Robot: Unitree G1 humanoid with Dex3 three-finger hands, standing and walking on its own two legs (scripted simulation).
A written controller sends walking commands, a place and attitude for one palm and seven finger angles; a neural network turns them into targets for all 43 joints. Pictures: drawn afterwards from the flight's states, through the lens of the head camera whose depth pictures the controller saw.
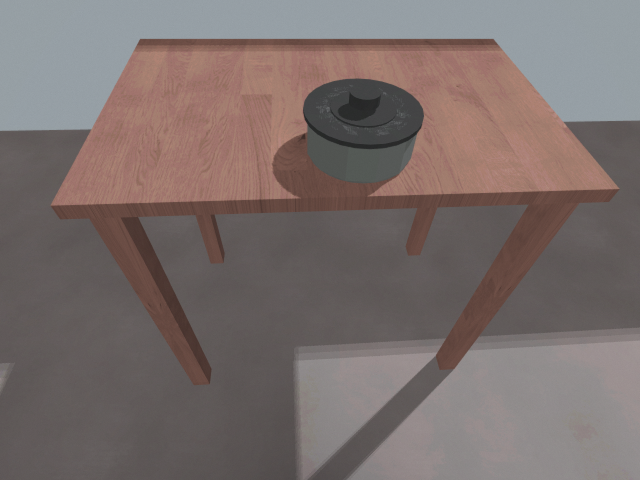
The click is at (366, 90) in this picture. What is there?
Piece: lid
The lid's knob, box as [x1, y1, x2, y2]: [349, 84, 380, 110]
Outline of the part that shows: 350,88 349,103 353,107 362,110 369,110 377,107 380,97 380,90 377,87 370,84 356,84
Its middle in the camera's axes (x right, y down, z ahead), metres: +0.07 -0.22 +0.61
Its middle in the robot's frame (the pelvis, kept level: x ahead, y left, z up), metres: +0.63 -0.03 +0.16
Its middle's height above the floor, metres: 0.93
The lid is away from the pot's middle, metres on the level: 0.00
